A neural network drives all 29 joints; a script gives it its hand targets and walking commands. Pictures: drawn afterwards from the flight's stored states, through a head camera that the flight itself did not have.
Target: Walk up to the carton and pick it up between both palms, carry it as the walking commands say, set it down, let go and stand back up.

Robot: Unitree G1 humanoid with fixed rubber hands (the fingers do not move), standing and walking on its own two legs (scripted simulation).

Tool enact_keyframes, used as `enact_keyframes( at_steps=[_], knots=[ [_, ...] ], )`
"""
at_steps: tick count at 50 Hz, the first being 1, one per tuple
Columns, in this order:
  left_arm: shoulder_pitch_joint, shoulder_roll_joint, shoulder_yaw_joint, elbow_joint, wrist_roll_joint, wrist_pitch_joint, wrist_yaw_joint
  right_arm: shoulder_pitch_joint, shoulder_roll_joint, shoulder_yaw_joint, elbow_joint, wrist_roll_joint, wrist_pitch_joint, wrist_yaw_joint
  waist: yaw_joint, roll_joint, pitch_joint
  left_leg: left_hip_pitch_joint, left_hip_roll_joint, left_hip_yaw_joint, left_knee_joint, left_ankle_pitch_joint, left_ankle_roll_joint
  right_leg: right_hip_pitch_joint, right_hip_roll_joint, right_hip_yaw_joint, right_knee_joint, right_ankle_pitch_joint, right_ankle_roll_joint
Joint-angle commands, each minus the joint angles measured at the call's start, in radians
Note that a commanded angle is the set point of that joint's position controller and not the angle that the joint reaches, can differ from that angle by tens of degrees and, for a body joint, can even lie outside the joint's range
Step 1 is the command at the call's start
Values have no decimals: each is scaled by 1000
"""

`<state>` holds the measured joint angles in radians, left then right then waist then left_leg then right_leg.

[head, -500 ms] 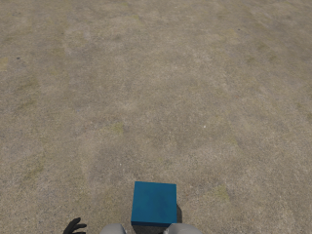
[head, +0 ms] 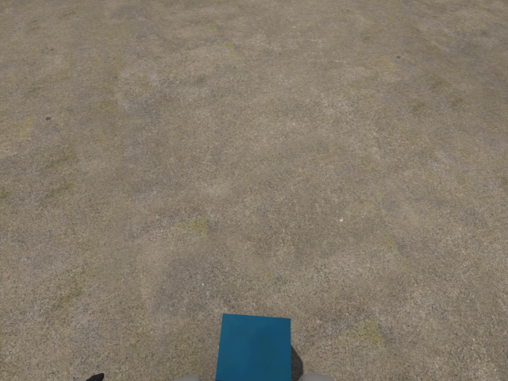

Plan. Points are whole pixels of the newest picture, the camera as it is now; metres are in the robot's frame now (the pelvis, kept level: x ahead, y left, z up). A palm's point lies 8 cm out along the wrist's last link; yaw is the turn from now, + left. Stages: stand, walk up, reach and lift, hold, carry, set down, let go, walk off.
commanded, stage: walk up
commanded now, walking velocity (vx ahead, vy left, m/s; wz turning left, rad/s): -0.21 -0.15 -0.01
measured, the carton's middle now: (253, 353) +0.25 -0.01 -0.67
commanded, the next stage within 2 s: none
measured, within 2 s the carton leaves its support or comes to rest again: neither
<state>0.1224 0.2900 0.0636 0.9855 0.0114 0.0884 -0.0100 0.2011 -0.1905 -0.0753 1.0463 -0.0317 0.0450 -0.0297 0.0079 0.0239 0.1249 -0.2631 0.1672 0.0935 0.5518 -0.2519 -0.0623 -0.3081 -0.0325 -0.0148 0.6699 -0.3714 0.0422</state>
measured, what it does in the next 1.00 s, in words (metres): walks backwards: right foot, then left foot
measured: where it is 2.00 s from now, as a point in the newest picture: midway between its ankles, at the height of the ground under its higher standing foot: outside the picture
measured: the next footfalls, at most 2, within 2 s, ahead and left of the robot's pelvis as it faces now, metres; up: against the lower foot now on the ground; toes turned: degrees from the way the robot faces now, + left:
right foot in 0.04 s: +0.06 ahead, -0.16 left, +0.00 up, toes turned -3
left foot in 0.36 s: -0.07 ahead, +0.06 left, +0.00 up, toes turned +4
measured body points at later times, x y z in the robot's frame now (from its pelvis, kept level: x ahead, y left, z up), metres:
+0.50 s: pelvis -0.10 -0.02 +0.00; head -0.07 +0.01 +0.45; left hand -0.01 +0.22 -0.16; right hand -0.07 -0.26 -0.13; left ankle -0.11 +0.06 -0.74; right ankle -0.09 -0.17 -0.66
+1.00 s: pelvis -0.23 -0.05 +0.00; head -0.21 -0.06 +0.45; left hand -0.18 +0.19 -0.14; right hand -0.19 -0.31 -0.15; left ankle -0.24 +0.08 -0.68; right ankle -0.21 -0.18 -0.74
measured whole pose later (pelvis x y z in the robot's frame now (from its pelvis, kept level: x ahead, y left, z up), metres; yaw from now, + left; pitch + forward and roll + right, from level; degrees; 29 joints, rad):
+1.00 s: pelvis -0.23 -0.05 +0.00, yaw +0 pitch -2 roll +0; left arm 0.25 0.15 0.04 0.97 0.02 0.04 0.04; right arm 0.21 -0.25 -0.07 1.01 -0.02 0.09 -0.01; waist -0.01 0.03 0.06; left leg -0.39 0.01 0.00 0.95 -0.45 -0.03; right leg -0.23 -0.02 0.01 0.50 -0.25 0.01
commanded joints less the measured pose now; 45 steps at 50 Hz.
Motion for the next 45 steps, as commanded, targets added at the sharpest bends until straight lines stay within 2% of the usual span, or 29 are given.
enact_keyframes(
  at_steps=[1,2,3,4,5,7,12,13,15,17,18,19,20,21,23,27,29,32,34,36,37,38,39,40,41,42,43,44,45],
  knots=[
    [197,102,15,-17,11,-43,3,14,-167,-28,-82,0,10,0,56,-116,-165,-90,14,-36,165,6,80,200,-129,101,-343,329,-59],
    [177,200,42,-59,19,-56,5,44,-100,-6,-108,0,23,-7,38,-374,-145,-237,-109,-39,473,-419,26,170,-367,370,-380,704,-124],
    [120,212,48,-72,21,-56,15,49,-113,-1,-111,7,34,-21,15,-374,-194,-157,-108,-114,627,-486,33,82,-397,325,-365,755,-216],
    [90,160,33,-68,22,-63,32,34,-122,-7,-96,6,36,-13,-16,-193,-170,-162,-95,-138,684,-419,14,75,-338,240,-332,804,-223],
    [35,130,31,-89,25,-53,45,28,-116,2,-96,6,27,-14,-18,-288,-191,-149,-111,-110,676,-387,16,58,-289,183,-320,713,-251],
    [-24,101,25,-112,20,-43,46,36,-146,-11,-55,18,28,-2,-32,-292,-184,-107,-119,-87,636,-305,11,46,-219,109,-309,622,-227],
    [107,106,37,-91,26,-54,58,26,-112,-9,-55,23,27,-5,-2,-159,-185,-114,-124,-87,376,-331,14,179,-311,268,-305,722,-239],
    [112,108,39,-89,26,-54,59,37,-104,-7,-57,26,24,-4,-1,-173,-202,-90,-125,-92,326,-334,27,184,-315,285,-310,699,-238],
    [73,98,41,-88,23,-47,56,77,-89,-5,-59,28,11,-1,-27,-194,-212,-19,-133,-84,140,-267,42,163,-277,256,-294,658,-214],
    [51,84,42,-91,17,-34,52,153,-80,3,-41,26,-1,-3,-72,-148,-201,108,-144,-60,-96,-108,67,80,-230,204,-261,466,-153],
    [53,43,32,-102,9,-31,46,179,-125,-1,-37,16,-16,-6,-89,-18,-177,154,-30,-206,-262,-78,102,-12,-139,127,-154,338,-95],
    [57,-22,6,-135,17,-38,41,138,-232,-19,-39,8,-13,-7,-83,285,-128,148,197,-461,-310,97,195,-194,28,-26,35,81,-30],
    [-39,5,34,-155,10,-14,46,94,-239,-13,-68,-3,-20,-5,-74,314,-37,-31,291,-520,-327,314,283,-196,64,45,285,-203,-16],
    [-23,21,43,-137,6,-4,44,69,-220,-2,-80,2,-22,-5,-47,166,-31,-51,248,-466,-294,382,271,-167,56,112,421,-180,-20],
    [55,32,48,-84,14,-6,34,-15,-195,2,-113,11,-33,-15,-20,61,-75,38,168,-317,-242,437,248,-212,62,113,586,-52,-16],
    [46,20,39,-76,10,-4,27,25,-169,13,-100,0,-48,-18,-46,132,-116,127,118,-244,-196,570,231,-206,58,93,541,-48,12],
    [36,-5,21,-82,6,-4,28,51,-154,16,-73,-5,-43,-18,-53,166,-126,135,71,-205,-206,500,208,-158,60,57,353,-57,10],
    [53,-13,8,-90,0,0,30,103,-175,3,-46,-9,-29,-13,-59,183,-142,137,87,-244,-210,475,210,-64,76,34,116,-104,-3],
    [103,-5,0,-86,-9,-11,35,95,-196,-5,-44,-7,-19,-8,-44,188,-170,124,115,-273,-192,466,214,4,79,19,-14,-107,-23],
    [182,-14,-6,-70,-9,-32,42,66,-200,-9,-50,5,1,0,-5,172,-184,83,83,-255,-130,381,184,108,93,-19,-227,19,-37],
    [221,10,-2,-60,-7,-45,45,70,-176,-8,-61,12,6,6,17,121,-201,20,48,-227,-89,257,152,191,51,-13,-294,87,-59],
    [231,79,14,-68,1,-55,45,84,-136,-9,-74,16,7,9,23,-63,-179,-92,-48,-160,69,85,103,221,-104,183,-366,165,-99],
    [230,162,29,-95,15,-66,47,83,-90,-6,-106,17,8,11,36,-274,-135,-311,-166,-90,300,-313,52,229,-350,444,-377,495,-152],
    [193,205,40,-94,32,-71,52,15,-134,-12,-126,9,24,-1,47,-257,-110,-295,-149,-144,484,-409,44,100,-453,467,-371,692,-268],
    [187,170,35,-84,34,-72,63,15,-139,-24,-120,2,40,7,13,-122,-105,-294,-125,-202,569,-352,31,76,-426,428,-355,685,-261],
    [92,104,23,-99,17,-73,60,24,-130,-15,-102,9,32,12,-14,-211,-99,-201,-138,-157,624,-263,37,9,-284,270,-350,612,-244],
    [50,92,17,-121,17,-72,59,50,-139,-18,-82,10,39,15,-28,-183,-94,-211,-146,-151,627,-212,22,3,-272,249,-355,550,-221],
    [27,81,13,-123,13,-69,60,39,-151,-21,-89,10,38,20,-32,-243,-79,-173,-154,-130,635,-184,20,-44,-224,200,-363,498,-217],
    [26,68,14,-123,11,-68,58,37,-138,-19,-95,9,36,23,-35,-236,-75,-153,-164,-109,609,-181,13,-52,-204,187,-368,458,-216]
  ],
)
